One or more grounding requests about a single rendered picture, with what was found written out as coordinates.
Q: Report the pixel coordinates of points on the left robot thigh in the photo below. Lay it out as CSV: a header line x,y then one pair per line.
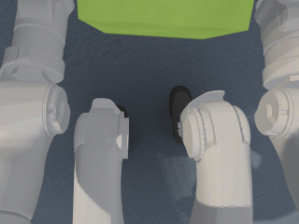
x,y
97,172

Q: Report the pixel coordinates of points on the robot left forearm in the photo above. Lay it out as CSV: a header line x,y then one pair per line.
x,y
37,48

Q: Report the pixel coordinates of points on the carton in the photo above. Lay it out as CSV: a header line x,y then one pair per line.
x,y
189,19

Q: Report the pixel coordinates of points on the left robot upper arm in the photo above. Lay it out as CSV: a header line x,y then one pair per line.
x,y
31,114

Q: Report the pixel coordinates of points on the robot right forearm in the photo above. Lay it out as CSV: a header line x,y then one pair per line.
x,y
279,23

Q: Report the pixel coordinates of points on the right robot upper arm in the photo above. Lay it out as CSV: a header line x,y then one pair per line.
x,y
277,117

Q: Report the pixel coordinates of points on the robot thigh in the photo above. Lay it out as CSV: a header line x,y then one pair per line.
x,y
213,138
97,172

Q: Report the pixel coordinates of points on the right robot thigh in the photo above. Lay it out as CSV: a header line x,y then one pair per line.
x,y
213,138

